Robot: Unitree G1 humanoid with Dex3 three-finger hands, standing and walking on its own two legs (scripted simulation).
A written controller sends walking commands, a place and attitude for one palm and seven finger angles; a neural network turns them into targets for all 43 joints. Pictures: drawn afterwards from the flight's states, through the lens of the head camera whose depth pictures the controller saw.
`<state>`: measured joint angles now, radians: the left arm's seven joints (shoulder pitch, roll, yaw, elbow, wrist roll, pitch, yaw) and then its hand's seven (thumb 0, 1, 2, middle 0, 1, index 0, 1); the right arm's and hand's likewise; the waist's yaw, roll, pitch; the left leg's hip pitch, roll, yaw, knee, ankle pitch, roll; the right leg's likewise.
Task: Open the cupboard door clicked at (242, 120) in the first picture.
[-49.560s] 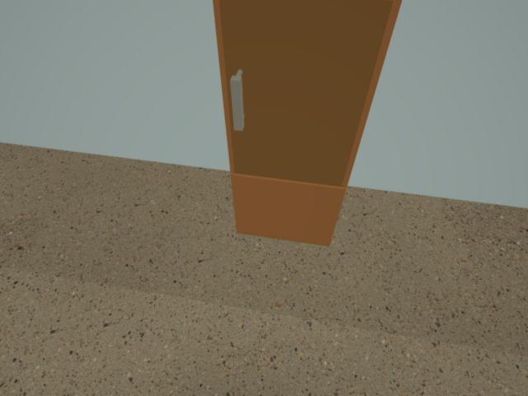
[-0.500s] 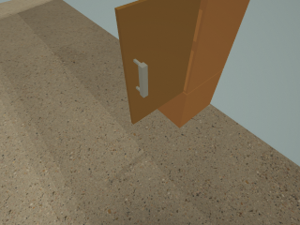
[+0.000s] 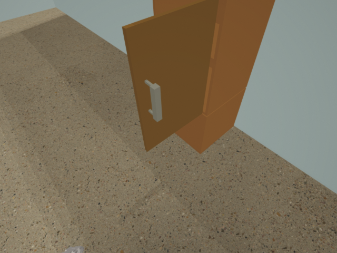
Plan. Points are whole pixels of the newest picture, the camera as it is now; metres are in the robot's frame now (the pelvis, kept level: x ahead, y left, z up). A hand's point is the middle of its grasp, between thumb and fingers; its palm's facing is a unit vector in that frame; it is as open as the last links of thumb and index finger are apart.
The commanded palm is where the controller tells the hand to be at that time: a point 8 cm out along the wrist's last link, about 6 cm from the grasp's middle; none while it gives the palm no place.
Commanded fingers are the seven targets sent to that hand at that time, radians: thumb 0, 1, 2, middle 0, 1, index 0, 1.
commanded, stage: let the arm hang, fingers relaxed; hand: left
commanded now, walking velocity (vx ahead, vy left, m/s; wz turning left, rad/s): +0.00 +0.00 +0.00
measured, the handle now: (152, 100) +0.62 +0.10 -0.03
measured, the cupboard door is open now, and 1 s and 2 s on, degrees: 89 89 89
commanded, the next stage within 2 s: look to check the result in 0.02 s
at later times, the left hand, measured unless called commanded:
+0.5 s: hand out of the picture +0.09 +0.23 -0.16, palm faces -0.01 -0.94 -0.34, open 7.4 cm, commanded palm none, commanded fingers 0.00 0.90 0.90 -0.20 -0.30 -0.20 -0.30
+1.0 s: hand out of the picture +0.12 +0.23 -0.16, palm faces -0.02 -0.94 -0.33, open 7.4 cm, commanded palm none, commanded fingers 0.00 0.90 0.90 -0.20 -0.30 -0.20 -0.30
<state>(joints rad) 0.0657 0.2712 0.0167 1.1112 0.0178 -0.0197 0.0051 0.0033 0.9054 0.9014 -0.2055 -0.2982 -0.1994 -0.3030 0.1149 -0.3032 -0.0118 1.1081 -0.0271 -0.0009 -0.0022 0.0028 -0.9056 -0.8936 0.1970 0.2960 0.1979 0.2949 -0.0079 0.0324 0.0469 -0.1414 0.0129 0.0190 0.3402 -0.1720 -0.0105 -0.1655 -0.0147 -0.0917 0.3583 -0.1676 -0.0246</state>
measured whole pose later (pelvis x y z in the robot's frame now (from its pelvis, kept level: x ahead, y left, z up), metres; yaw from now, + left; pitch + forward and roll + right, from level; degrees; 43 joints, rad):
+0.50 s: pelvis +0.03 -0.01 +0.00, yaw +0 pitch -1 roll +0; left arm 0.11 0.30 0.02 1.15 0.01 -0.02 0.01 0.01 0.91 0.90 -0.21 -0.30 -0.20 -0.30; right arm 0.12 -0.31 0.00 1.13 -0.02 0.01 -0.01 0.00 -0.90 -0.89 0.20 0.30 0.20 0.30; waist 0.00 0.03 0.07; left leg -0.10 0.03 0.02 0.30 -0.19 -0.02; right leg -0.12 0.00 -0.09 0.31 -0.18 -0.03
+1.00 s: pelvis +0.04 +0.00 +0.00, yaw -1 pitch -1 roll +0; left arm 0.09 0.30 0.01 1.13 0.01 -0.02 0.01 0.00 0.90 0.90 -0.21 -0.30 -0.20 -0.30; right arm 0.13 -0.31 0.00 1.12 -0.02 0.00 -0.01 0.00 -0.90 -0.89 0.20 0.30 0.20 0.30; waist 0.00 0.02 0.05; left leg -0.07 0.03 0.03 0.29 -0.20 -0.02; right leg -0.10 0.00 -0.08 0.30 -0.19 -0.03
